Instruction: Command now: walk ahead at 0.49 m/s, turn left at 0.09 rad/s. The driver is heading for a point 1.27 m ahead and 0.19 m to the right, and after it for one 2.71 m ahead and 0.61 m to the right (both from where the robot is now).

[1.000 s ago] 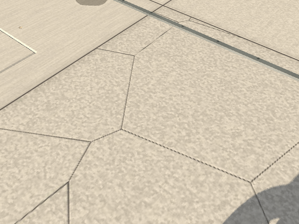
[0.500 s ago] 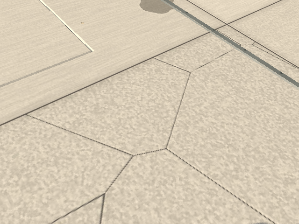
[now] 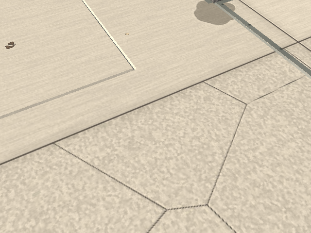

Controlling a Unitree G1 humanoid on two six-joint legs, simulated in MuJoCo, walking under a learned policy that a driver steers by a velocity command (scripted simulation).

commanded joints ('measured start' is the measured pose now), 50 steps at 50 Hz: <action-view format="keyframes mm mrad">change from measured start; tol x32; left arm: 1 34 63 6 -27 11 -9 -5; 21 336 -29 -37 18 -13 31 26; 43 -206 29 17 -211 -23 78 -35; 50 269 274 107 -151 -13 76 2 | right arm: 1 15 -80 -26 -75 -4 -11 -5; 15 -396 -66 -7 -231 0 -19 24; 21 130 -318 -95 -114 -32 -25 16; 50 20 -102 -21 -116 -5 -37 1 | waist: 1 -16 -58 -64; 17 46 -97 28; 21 -86 299 -408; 43 -71 18 76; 50 103 -218 -440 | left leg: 1 -219 131 -26 -15 87 -5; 16 -227 83 63 -700 342 -24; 19 160 42 87 -754 291 26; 22 736 440 -603 -897 25 214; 28 229 277 -44 -1062 328 113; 42 457 317 265 -1034 522 80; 47 435 290 340 -595 1129 20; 50 -364 -11 56 225 -247 -79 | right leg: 1 202 -282 353 -277 48 -180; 17 343 -318 213 -190 193 -106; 19 276 -242 170 60 386 -64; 21 -298 -13 72 710 -400 32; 23 -441 -100 190 872 -347 17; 42 -431 -172 23 252 103 9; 48 310 -25 -10 108 -6 -139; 50 784 -454 894 -113 -137 -402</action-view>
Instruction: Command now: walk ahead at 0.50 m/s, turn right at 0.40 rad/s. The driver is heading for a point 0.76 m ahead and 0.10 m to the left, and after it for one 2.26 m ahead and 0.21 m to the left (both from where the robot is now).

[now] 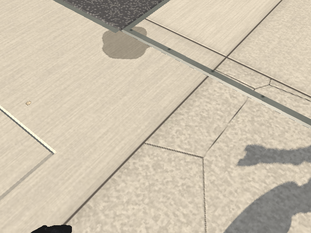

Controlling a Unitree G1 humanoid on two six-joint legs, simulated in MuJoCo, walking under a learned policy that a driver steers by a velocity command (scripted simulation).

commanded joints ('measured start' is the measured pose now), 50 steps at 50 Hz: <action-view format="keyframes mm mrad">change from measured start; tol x32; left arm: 1 364 199 61 31 19 -17 16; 50 49 129 7 -32 35 -91 13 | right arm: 1 -77 -133 -13 -135 54 -89 27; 50 0 -157 -29 -169 -1 9 5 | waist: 1 168 -86 -341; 50 31 110 -115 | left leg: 1 -744 -61 -268 580 -17 41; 15 -607 20 -221 -140 652 40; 22 -668 -42 -155 -282 483 101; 26 -142 -160 -105 -342 417 203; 28 488 250 -982 -488 307 486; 36 -151 63 -458 -661 649 339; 46 -11 77 -415 -601 510 250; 50 94 55 -359 -374 958 170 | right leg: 1 882 -371 772 -374 -21 -273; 8 342 -226 254 -483 380 -151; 19 569 -243 20 -509 363 -42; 25 654 -264 -56 -119 1039 19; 26 534 -224 -82 106 959 53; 28 -149 73 74 766 -370 145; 29 -260 5 218 804 -338 110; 50 89 -9 51 -218 226 53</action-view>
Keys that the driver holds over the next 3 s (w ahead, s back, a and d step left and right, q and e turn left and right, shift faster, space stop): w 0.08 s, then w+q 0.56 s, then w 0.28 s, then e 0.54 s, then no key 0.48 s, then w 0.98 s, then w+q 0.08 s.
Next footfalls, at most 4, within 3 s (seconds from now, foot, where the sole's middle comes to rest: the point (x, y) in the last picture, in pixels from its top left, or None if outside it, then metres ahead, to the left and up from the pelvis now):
0.52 left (126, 228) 0.46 0.14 -0.75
1.02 right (157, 157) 0.79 0.00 -0.75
1.50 left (111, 161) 0.77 0.22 -0.75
1.84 right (167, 168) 0.72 -0.04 -0.75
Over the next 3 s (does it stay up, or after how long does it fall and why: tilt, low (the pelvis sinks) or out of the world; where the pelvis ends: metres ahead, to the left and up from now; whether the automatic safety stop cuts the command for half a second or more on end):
stays up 1.12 0.05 0.03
